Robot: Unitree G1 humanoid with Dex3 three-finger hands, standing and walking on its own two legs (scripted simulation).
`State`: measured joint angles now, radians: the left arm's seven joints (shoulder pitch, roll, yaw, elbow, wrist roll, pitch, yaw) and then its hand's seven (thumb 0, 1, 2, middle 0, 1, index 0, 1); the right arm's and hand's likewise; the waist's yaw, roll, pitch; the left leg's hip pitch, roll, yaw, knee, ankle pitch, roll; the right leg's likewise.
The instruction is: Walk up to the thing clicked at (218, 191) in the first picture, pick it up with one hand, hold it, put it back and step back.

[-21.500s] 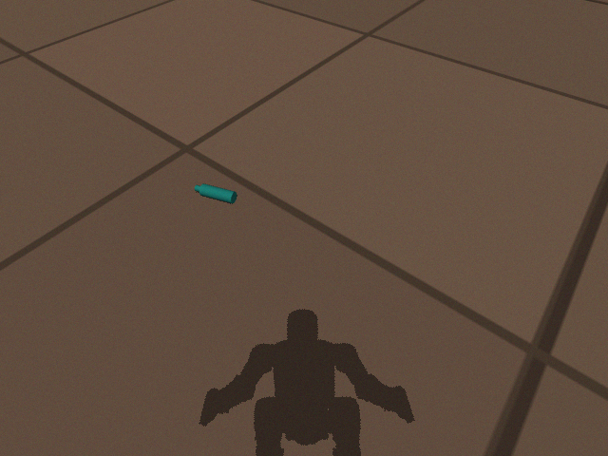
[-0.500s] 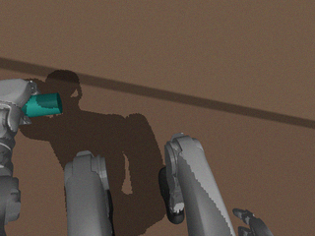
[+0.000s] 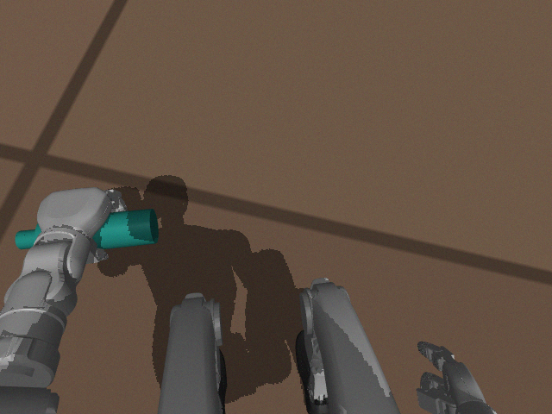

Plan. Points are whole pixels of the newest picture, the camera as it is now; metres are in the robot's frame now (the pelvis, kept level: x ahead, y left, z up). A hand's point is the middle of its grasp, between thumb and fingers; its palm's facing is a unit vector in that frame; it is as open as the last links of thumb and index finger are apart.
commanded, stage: lift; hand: left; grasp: from above
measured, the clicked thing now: (89, 232) +0.41 +0.27 -0.13
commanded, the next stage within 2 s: hold in 0.90 s
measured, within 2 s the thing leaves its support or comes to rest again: neither
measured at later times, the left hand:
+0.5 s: hand (42, 236) +0.34 +0.23 +0.07, palm faces -0.49 -0.06 -0.87, open 8.6 cm
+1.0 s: hand (11, 193) +0.36 +0.22 +0.14, palm faces -0.48 -0.07 -0.88, open 8.6 cm
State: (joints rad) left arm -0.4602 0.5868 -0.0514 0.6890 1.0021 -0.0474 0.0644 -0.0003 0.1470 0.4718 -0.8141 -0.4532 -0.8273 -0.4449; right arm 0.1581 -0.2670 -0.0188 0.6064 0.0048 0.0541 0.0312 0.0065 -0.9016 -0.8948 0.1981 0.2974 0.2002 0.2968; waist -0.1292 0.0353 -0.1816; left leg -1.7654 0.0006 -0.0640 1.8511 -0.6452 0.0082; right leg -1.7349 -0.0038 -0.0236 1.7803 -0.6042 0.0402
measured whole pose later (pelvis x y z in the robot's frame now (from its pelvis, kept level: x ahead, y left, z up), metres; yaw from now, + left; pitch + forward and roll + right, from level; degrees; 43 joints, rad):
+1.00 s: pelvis +0.06 +0.00 +0.23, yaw +1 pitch +10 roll -1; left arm -0.26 0.39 -0.20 0.77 1.01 0.00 0.11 0.00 0.16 0.47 -0.81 -0.43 -0.82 -0.43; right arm 0.25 -0.24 -0.04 0.70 0.04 0.02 -0.04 0.01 -0.90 -0.90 0.20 0.30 0.20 0.30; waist -0.06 0.02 -0.07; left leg -0.62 0.02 0.00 0.84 -0.39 0.00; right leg -0.62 0.00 0.02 0.80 -0.35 0.03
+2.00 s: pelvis +0.07 -0.01 +0.26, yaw +0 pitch +3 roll +0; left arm -0.23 0.40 -0.21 0.67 1.01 -0.02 0.00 0.00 0.16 0.47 -0.81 -0.43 -0.81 -0.43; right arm 0.22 -0.26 -0.04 0.68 0.05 0.06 -0.04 0.01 -0.90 -0.89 0.20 0.30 0.20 0.30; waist -0.02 0.04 -0.02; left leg -0.35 0.01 0.02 0.58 -0.29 0.00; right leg -0.37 -0.01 0.04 0.57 -0.26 0.02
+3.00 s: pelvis +0.07 -0.01 +0.26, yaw +1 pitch +1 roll +0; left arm -0.25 0.40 -0.22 0.67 1.01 -0.02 -0.01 0.00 0.15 0.49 -0.80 -0.45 -0.81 -0.46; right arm 0.20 -0.25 -0.04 0.69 0.05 0.08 -0.05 0.01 -0.90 -0.89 0.20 0.30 0.20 0.30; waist -0.01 0.04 0.01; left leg -0.28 0.01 0.02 0.50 -0.25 0.00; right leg -0.30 -0.01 0.03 0.50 -0.22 0.02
